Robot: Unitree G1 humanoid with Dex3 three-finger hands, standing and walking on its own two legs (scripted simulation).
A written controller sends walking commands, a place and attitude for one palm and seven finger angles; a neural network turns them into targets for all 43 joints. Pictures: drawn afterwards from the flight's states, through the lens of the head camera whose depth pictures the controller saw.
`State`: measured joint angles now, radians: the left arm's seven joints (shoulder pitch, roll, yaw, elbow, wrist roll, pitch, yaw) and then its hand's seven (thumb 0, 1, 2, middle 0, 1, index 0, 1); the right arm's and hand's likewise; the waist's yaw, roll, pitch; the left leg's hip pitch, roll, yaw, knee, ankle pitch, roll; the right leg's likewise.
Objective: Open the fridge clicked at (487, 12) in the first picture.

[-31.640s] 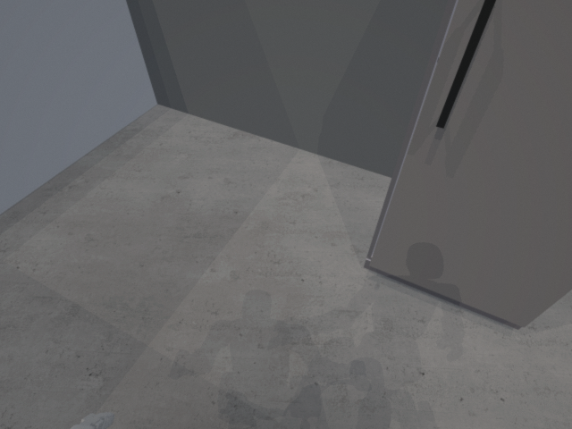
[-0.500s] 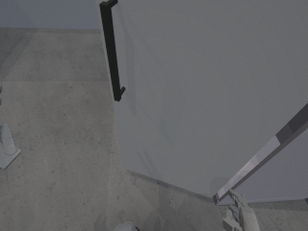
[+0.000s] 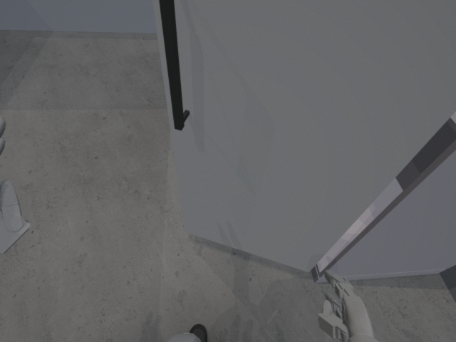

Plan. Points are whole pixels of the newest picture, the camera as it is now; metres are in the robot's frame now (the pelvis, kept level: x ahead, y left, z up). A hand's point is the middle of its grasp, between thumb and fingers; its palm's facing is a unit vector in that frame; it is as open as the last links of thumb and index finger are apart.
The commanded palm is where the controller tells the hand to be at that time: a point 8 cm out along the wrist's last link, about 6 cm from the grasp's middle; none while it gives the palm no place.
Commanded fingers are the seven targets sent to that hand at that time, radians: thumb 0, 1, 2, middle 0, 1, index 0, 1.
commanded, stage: step back with the hand held close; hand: left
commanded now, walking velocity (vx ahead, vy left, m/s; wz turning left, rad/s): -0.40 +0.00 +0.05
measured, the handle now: (178, 67) +0.56 +0.19 +0.16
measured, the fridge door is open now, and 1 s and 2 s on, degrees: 68 68 68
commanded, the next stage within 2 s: stop stepping back and stand still in 0.14 s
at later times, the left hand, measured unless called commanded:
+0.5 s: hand out of the picture +0.07 +0.28 +0.17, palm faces +0.43 -0.79 -0.43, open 7.4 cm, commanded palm +0.03 +0.31 +0.18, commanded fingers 0.00 0.90 0.90 -0.20 -0.30 -0.20 -0.30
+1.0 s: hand out of the picture +0.06 +0.32 +0.16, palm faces +0.53 -0.76 -0.38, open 7.4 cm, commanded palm +0.00 +0.34 +0.18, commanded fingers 0.00 0.90 0.90 -0.20 -0.30 -0.20 -0.30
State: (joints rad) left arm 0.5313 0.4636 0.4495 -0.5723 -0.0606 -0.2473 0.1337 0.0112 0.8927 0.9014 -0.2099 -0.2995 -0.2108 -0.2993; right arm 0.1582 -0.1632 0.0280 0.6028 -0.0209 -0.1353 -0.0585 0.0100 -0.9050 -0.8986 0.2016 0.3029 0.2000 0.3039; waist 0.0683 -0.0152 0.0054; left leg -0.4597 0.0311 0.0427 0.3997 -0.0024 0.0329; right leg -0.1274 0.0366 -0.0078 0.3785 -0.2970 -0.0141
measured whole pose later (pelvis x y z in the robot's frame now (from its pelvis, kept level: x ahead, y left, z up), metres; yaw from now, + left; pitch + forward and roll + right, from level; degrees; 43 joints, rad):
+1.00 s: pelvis -0.12 +0.04 -0.01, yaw +3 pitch -3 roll +0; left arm 0.48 0.37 0.40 -0.41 -0.03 -0.21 0.15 0.01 0.89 0.90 -0.21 -0.30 -0.21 -0.30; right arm 0.25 -0.22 0.01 0.68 -0.01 -0.12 -0.08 0.01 -0.91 -0.90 0.20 0.30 0.20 0.30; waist 0.03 -0.02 0.00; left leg -0.29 0.01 0.05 0.59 -0.24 0.02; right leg -0.21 0.00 -0.05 0.60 -0.34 -0.01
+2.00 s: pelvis -0.13 +0.04 +0.01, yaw +5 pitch -1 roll -1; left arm 0.29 0.25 0.02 1.15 0.01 0.01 0.00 0.01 0.93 0.90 -0.20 -0.30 -0.20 -0.30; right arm 0.27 -0.22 -0.01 1.09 -0.02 0.03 -0.02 0.01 -0.91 -0.90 0.20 0.30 0.20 0.30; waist 0.01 0.01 0.08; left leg -0.29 0.01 0.01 0.48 -0.17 0.02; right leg -0.17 0.01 -0.09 0.42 -0.24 -0.02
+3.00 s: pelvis -0.09 +0.02 +0.01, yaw +3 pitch -1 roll +0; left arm 0.11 0.31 0.01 1.13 0.01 -0.02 0.01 0.00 0.91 0.90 -0.20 -0.30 -0.20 -0.30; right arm 0.12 -0.32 0.00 1.12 -0.01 0.01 -0.02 0.00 -0.91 -0.90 0.20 0.30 0.20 0.30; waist -0.01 0.02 0.07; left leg -0.15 0.02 0.04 0.34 -0.17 -0.01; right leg -0.05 0.03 -0.06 0.31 -0.24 -0.04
